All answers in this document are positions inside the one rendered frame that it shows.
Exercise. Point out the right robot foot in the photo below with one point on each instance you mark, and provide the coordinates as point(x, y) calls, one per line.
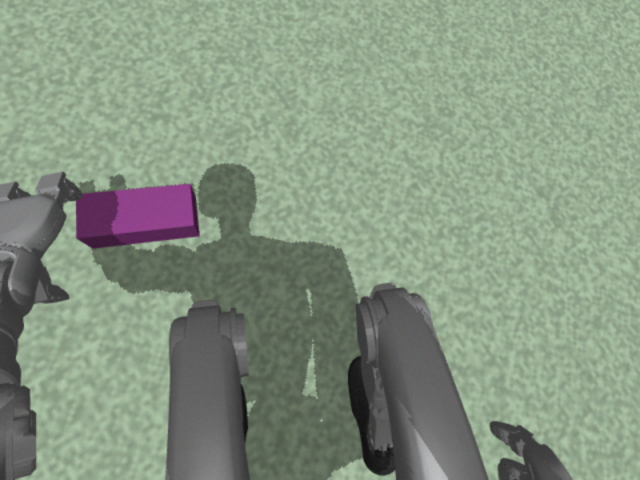
point(378, 462)

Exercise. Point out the right robot hand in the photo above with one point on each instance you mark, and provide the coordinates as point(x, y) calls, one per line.
point(541, 463)

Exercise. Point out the left robot arm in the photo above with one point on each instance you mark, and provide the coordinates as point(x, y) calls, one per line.
point(19, 276)

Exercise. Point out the left robot hand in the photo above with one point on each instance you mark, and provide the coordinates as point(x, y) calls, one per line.
point(32, 223)

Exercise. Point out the carton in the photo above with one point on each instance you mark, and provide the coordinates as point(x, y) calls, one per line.
point(123, 217)

